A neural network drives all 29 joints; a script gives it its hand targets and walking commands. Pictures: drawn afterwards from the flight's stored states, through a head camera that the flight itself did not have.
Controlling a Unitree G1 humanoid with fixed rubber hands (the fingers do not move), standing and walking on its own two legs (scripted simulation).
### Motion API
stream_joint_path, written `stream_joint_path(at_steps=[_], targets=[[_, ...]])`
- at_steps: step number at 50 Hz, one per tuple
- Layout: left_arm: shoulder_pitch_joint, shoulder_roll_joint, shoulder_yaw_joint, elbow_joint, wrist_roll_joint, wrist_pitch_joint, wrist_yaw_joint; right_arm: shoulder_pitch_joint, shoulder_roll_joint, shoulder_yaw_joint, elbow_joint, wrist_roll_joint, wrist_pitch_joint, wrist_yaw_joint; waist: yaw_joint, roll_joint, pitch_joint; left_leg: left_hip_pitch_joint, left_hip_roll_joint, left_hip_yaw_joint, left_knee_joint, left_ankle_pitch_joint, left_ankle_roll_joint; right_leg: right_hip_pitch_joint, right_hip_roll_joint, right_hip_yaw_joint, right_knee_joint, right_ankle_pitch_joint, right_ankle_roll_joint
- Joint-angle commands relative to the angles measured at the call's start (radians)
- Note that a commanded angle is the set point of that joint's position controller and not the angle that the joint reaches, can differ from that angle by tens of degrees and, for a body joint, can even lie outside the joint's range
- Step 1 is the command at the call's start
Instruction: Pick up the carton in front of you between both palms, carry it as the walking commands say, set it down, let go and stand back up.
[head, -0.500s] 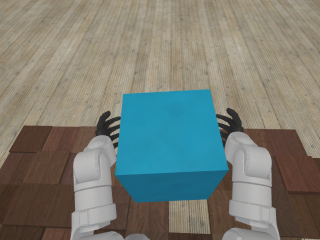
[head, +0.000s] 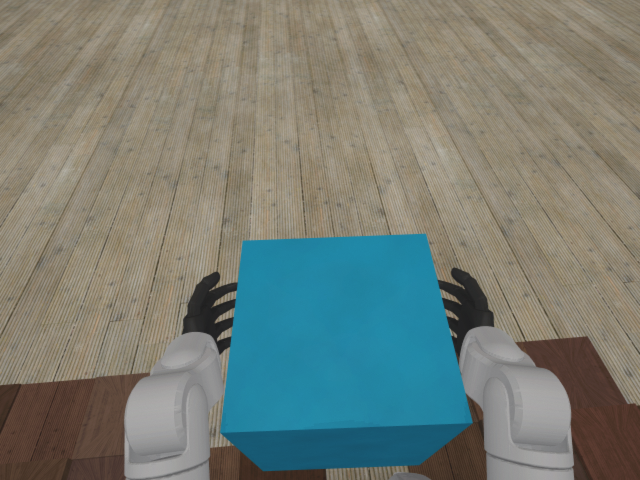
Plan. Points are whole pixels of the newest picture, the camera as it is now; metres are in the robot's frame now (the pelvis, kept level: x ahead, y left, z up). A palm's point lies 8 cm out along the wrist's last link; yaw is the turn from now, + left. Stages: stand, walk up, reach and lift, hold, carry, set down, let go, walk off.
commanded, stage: carry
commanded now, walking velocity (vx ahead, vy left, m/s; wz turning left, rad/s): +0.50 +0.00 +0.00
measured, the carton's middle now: (338, 361) +0.26 -0.01 +0.01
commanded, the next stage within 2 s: none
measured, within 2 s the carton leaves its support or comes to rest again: neither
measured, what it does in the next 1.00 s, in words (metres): goes down: right foot, then left foot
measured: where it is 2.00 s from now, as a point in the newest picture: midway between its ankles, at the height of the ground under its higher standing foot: (326, 214)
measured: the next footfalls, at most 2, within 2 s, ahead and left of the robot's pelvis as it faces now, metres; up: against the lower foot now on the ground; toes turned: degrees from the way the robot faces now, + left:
right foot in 0.24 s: +0.36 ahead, -0.15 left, +0.00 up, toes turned -9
left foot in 0.70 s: +0.58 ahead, +0.05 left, -0.02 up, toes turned +8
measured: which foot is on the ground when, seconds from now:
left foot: down 0.00-0.28, up 0.30-0.68, down 0.70-1.00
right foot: up 0.00-0.22, down 0.24-0.78, up 0.80-1.00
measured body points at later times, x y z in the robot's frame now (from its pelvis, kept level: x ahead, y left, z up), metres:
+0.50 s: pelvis +0.31 -0.07 -0.01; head +0.30 -0.09 +0.44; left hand +0.57 +0.10 +0.09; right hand +0.59 -0.21 +0.08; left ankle +0.33 +0.06 -0.67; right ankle +0.31 -0.14 -0.75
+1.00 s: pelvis +0.63 -0.04 -0.02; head +0.65 -0.02 +0.43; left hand +0.95 +0.12 +0.10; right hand +0.95 -0.19 +0.11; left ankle +0.54 +0.05 -0.77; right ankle +0.69 -0.17 -0.71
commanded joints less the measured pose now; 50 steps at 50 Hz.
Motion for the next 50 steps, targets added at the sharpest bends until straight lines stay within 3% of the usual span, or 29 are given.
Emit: stream_joint_path(at_steps=[1, 6, 9, 12, 13, 14, 15, 16, 17, 18, 19, 20, 22, 24, 26, 29, 32, 35, 36, 37, 38, 39, 40, 41, 43, 44, 46, 48, 50], targets=[[-0.272, -0.826, -0.571, -0.186, -0.148, -0.022, -0.028, -0.325, 0.809, 0.594, -0.223, 0.205, -0.01, 0.06, 0.018, 0.102, -0.228, 0.266, 0.263, -0.219, -0.169, 0.279, 0.082, -0.062, -0.024, -0.026, -0.191, 0.128, 0.019], [-0.221, -0.688, -0.592, -0.243, -0.155, 0.013, -0.026, -0.222, 0.663, 0.572, -0.236, 0.165, 0.022, 0.048, 0.013, 0.137, -0.134, 0.279, 0.225, -0.125, -0.15, 0.339, 0.042, -0.032, 0.006, -0.095, -0.355, 0.29, 0.0], [-0.207, -0.612, -0.581, -0.249, -0.161, 0.038, -0.02, -0.201, 0.594, 0.558, -0.241, 0.145, 0.045, 0.03, 0.011, 0.14, -0.044, 0.299, 0.245, -0.124, -0.138, 0.347, 0.031, -0.045, 0.001, -0.099, -0.402, 0.271, -0.028], [-0.173, -0.556, -0.55, -0.233, -0.16, 0.054, -0.007, -0.212, 0.551, 0.555, -0.249, 0.14, 0.064, 0.011, 0.036, 0.151, -0.053, 0.273, 0.241, -0.077, 0.019, 0.548, -0.008, 0.175, 0.044, -0.156, -0.479, 0.239, -0.05], [-0.181, -0.556, -0.541, -0.211, -0.157, 0.052, -0.003, -0.219, 0.54, 0.562, -0.269, 0.142, 0.072, 0.007, 0.045, 0.014, -0.125, 0.216, 0.159, -0.019, 0.237, 0.618, -0.039, 0.372, 0.111, -0.216, -0.494, 0.22, -0.052], [-0.177, -0.558, -0.527, -0.181, -0.153, 0.05, 0.0, -0.249, 0.515, 0.56, -0.281, 0.146, 0.075, 0.004, 0.08, -0.075, -0.23, -0.019, 0.129, -0.012, 0.491, 0.497, -0.089, 0.688, 0.044, -0.119, -0.458, 0.281, -0.096], [-0.169, -0.552, -0.514, -0.168, -0.148, 0.047, 0.004, -0.27, 0.512, 0.565, -0.286, 0.15, 0.074, 0.002, 0.134, -0.245, -0.322, -0.257, 0.059, -0.024, 0.815, 0.083, -0.126, 0.877, -0.149, 0.194, -0.511, 0.225, -0.179], [-0.174, -0.556, -0.505, -0.163, -0.154, 0.046, 0.006, -0.296, 0.522, 0.568, -0.271, 0.158, 0.069, -0.001, 0.125, -0.303, -0.328, -0.459, -0.03, -0.101, 1.015, -0.355, -0.139, 0.941, -0.258, 0.432, -0.579, 0.336, -0.242], [-0.232, -0.562, -0.519, -0.187, -0.172, 0.037, 0.004, -0.288, 0.54, 0.548, -0.224, 0.143, 0.058, -0.009, 0.107, -0.161, -0.306, -0.534, 0.019, -0.174, 1.097, -0.291, -0.106, 0.868, -0.277, 0.465, -0.603, 0.323, -0.263], [-0.31, -0.586, -0.535, -0.201, -0.191, 0.022, 0.001, -0.31, 0.556, 0.522, -0.196, 0.131, 0.047, -0.012, 0.096, -0.07, -0.301, -0.533, 0.068, -0.2, 1.107, -0.272, -0.082, 0.793, -0.297, 0.434, -0.58, 0.315, -0.269], [-0.38, -0.608, -0.552, -0.202, -0.21, 0.009, -0.004, -0.332, 0.566, 0.503, -0.169, 0.116, 0.032, -0.015, 0.072, 0.006, -0.269, -0.501, 0.103, -0.219, 1.04, -0.236, -0.065, 0.679, -0.265, 0.353, -0.6, 0.185, -0.23], [-0.454, -0.619, -0.562, -0.192, -0.226, -0.003, -0.008, -0.37, 0.595, 0.489, -0.143, 0.104, 0.02, -0.019, 0.057, -0.005, -0.225, -0.469, 0.118, -0.202, 0.983, -0.22, -0.061, 0.564, -0.233, 0.28, -0.655, -0.005, -0.186], [-0.533, -0.607, -0.558, -0.156, -0.244, -0.02, -0.008, -0.436, 0.593, 0.464, -0.115, 0.086, -0.001, -0.033, 0.043, -0.083, -0.18, -0.433, 0.109, -0.154, 0.866, -0.154, -0.065, 0.445, -0.197, 0.178, -0.726, -0.121, -0.163], [-0.571, -0.575, -0.534, -0.11, -0.241, -0.031, 0.001, -0.511, 0.57, 0.456, -0.09, 0.087, -0.015, -0.048, 0.044, -0.118, -0.153, -0.39, 0.094, -0.109, 0.678, -0.095, -0.076, 0.386, -0.169, 0.095, -0.768, -0.081, -0.17], [-0.606, -0.532, -0.496, -0.061, -0.218, -0.037, 0.018, -0.587, 0.535, 0.447, -0.061, 0.096, -0.022, -0.06, 0.02, -0.134, -0.169, -0.328, 0.108, -0.096, 0.572, 0.05, -0.073, 0.396, -0.154, 0.031, -0.752, 0.014, -0.167], [-0.669, -0.478, -0.432, 0.008, -0.166, -0.032, 0.055, -0.7, 0.482, 0.436, -0.023, 0.133, -0.019, -0.066, -0.003, -0.131, -0.152, -0.242, 0.117, -0.062, 0.366, 0.093, -0.065, 0.423, -0.137, -0.023, -0.77, 0.042, -0.145], [-0.73, -0.452, -0.372, 0.061, -0.12, -0.013, 0.089, -0.812, 0.476, 0.427, 0.015, 0.192, -0.001, -0.062, 0.0, -0.1, -0.128, -0.219, 0.115, -0.031, 0.271, 0.096, -0.057, 0.52, -0.148, -0.028, -0.733, 0.145, -0.139], [-0.782, -0.437, -0.333, 0.082, -0.096, 0.014, 0.111, -0.863, 0.476, 0.396, 0.066, 0.228, 0.022, -0.062, -0.008, -0.082, -0.174, -0.115, 0.055, 0.052, 0.152, 0.019, -0.045, 0.635, -0.123, -0.089, -0.49, 0.479, -0.12], [-0.804, -0.439, -0.326, 0.085, -0.093, 0.022, 0.116, -0.87, 0.482, 0.385, 0.073, 0.237, 0.03, -0.06, -0.031, -0.053, -0.23, 0.068, 0.023, 0.097, 0.063, 0.019, -0.048, 0.583, -0.1, -0.128, -0.308, 0.499, -0.102], [-0.847, -0.448, -0.329, 0.06, -0.097, 0.03, 0.114, -0.871, 0.485, 0.371, 0.076, 0.239, 0.03, -0.06, -0.055, 0.067, -0.288, 0.244, -0.02, 0.112, 0.109, -0.061, -0.069, 0.466, -0.025, -0.159, -0.087, 0.445, -0.1], [-0.877, -0.448, -0.325, 0.072, -0.1, 0.036, 0.112, -0.876, 0.5, 0.359, 0.084, 0.237, 0.039, -0.056, -0.066, 0.175, -0.24, 0.335, 0.134, -0.159, 0.097, -0.143, -0.041, 0.202, 0.011, -0.097, 0.138, 0.167, -0.085], [-0.855, -0.473, -0.315, 0.096, -0.111, 0.052, 0.113, -0.872, 0.469, 0.341, 0.095, 0.222, 0.049, -0.066, -0.02, 0.348, -0.219, 0.434, 0.351, -0.628, -0.036, 0.105, 0.08, -0.074, 0.127, -0.05, 0.292, -0.204, -0.041], [-0.874, -0.478, -0.298, 0.087, -0.101, 0.057, 0.113, -0.922, 0.484, 0.354, 0.058, 0.231, 0.056, -0.071, -0.016, 0.284, -0.226, 0.478, 0.396, -0.683, -0.059, 0.163, 0.171, -0.195, 0.094, 0.003, 0.4, -0.238, -0.049], [-0.902, -0.502, -0.294, 0.083, -0.107, 0.063, 0.109, -0.955, 0.514, 0.368, 0.032, 0.241, 0.063, -0.066, -0.022, 0.173, -0.209, 0.44, 0.388, -0.626, -0.038, 0.244, 0.188, -0.236, 0.054, 0.022, 0.419, -0.219, -0.052], [-0.898, -0.571, -0.312, 0.075, -0.125, 0.07, 0.095, -0.995, 0.574, 0.401, -0.029, 0.268, 0.074, -0.042, -0.01, 0.044, -0.212, 0.38, 0.36, -0.471, -0.061, 0.265, 0.116, -0.206, -0.01, 0.034, 0.252, -0.152, -0.035], [-0.881, -0.599, -0.329, 0.06, -0.132, 0.072, 0.086, -0.983, 0.603, 0.41, -0.05, 0.27, 0.077, -0.031, 0.001, 0.065, -0.217, 0.352, 0.344, -0.396, -0.089, 0.265, 0.091, -0.158, -0.011, 0.012, 0.141, -0.142, -0.024], [-0.827, -0.657, -0.386, 0.026, -0.141, 0.075, 0.071, -0.883, 0.641, 0.408, -0.065, 0.24, 0.083, -0.016, 0.008, 0.136, -0.232, 0.39, 0.317, -0.302, -0.079, 0.441, 0.063, -0.132, 0.013, -0.047, 0.012, -0.127, -0.01], [-0.764, -0.69, -0.441, -0.012, -0.152, 0.076, 0.055, -0.763, 0.649, 0.407, -0.079, 0.194, 0.087, -0.007, 0.007, 0.17, -0.253, 0.459, 0.271, -0.202, -0.031, 0.617, 0.039, -0.138, 0.023, -0.085, -0.079, 0.011, -0.013], [-0.721, -0.705, -0.49, -0.062, -0.172, 0.076, 0.039, -0.669, 0.642, 0.421, -0.101, 0.154, 0.086, -0.001, 0.0, 0.16, -0.216, 0.456, 0.218, -0.119, -0.033, 0.672, 0.031, -0.12, 0.038, -0.113, -0.22, 0.135, -0.01]])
